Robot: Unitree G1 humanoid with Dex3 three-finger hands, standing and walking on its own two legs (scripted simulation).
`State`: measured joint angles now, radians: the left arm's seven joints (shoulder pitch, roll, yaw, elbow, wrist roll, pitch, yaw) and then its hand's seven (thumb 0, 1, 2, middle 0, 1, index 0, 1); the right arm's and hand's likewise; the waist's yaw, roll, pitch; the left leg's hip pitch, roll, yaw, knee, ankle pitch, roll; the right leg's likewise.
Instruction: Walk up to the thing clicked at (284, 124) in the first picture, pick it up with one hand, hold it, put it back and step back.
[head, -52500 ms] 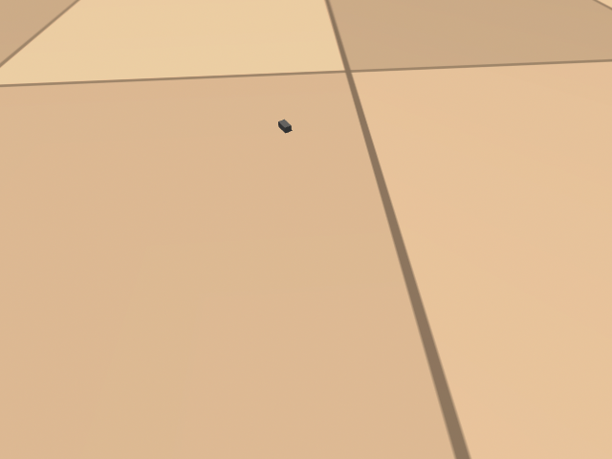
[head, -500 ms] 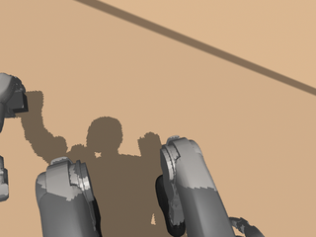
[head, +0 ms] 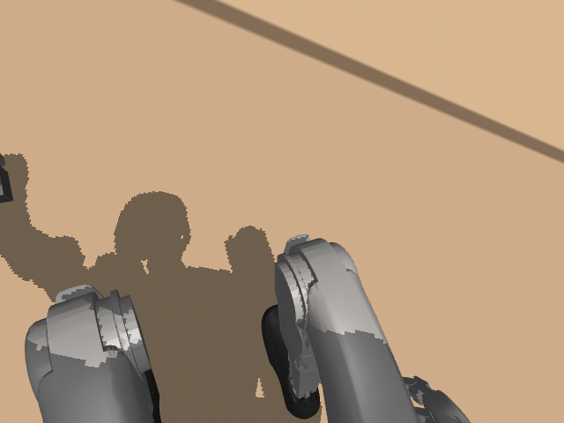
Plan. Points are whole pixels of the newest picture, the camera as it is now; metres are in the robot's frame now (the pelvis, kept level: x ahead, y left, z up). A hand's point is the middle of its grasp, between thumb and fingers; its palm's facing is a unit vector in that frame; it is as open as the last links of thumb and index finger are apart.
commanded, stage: rest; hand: left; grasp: from above
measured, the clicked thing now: out of the picture +0.46 +0.34 -0.23
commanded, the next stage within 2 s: open in 1.16 s
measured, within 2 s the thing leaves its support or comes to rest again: rests again in 0.84 s
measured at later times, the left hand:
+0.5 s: hand out of the picture +0.45 +0.33 -0.23, palm faces -0.46 -0.11 -0.88, open 7.3 cm
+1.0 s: hand out of the picture +0.45 +0.33 -0.25, palm faces -0.45 -0.12 -0.88, open 7.3 cm
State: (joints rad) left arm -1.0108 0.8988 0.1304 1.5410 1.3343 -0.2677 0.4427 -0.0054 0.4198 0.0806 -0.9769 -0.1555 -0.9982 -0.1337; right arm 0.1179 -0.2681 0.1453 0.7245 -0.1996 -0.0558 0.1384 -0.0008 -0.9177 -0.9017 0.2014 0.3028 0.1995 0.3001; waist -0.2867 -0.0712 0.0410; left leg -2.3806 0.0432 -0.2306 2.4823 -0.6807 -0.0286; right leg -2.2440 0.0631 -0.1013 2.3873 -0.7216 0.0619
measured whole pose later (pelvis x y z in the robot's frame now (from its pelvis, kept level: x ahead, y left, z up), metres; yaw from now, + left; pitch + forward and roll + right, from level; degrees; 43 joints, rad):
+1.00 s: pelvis +0.00 +0.01 -0.01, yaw -4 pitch +28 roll -14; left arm -1.02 1.02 0.13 1.67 1.32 -0.26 0.56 0.00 0.41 0.09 -0.99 -0.15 -1.01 -0.12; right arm 0.06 -0.31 0.27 0.68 -0.27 -0.16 0.19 0.00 -0.91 -0.90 0.20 0.30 0.20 0.30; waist -0.35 -0.14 0.14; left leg -2.37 0.05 -0.30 2.56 -0.71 -0.03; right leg -2.22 0.09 -0.15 2.41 -0.72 0.07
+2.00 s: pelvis +0.00 +0.01 -0.01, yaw -4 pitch +26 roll -15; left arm -1.03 1.05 0.10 1.69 1.30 -0.27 0.57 0.00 -0.18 0.70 -0.36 -0.73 -0.37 -0.71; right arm 0.04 -0.32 0.32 0.65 -0.28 -0.18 0.21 0.00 -0.90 -0.90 0.20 0.30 0.20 0.30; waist -0.35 -0.16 0.16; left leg -2.36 0.05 -0.32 2.56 -0.70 -0.02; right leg -2.20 0.10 -0.16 2.39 -0.70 0.08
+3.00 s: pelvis -0.01 +0.00 +0.04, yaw +2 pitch +32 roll -10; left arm -0.96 0.80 0.01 1.29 1.15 -0.16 0.14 0.00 -0.47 0.97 -0.11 -0.98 -0.11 -0.97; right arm 0.14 -0.31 0.11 0.64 -0.11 0.00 0.15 0.00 -0.90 -0.90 0.20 0.30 0.20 0.30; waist -0.22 0.00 -0.04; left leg -2.27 0.04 -0.19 2.32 -0.63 -0.02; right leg -2.14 0.04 -0.09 2.24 -0.68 0.05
